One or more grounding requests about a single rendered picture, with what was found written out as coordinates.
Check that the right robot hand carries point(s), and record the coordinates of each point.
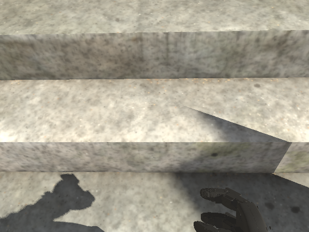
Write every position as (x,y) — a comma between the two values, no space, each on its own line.
(248,217)

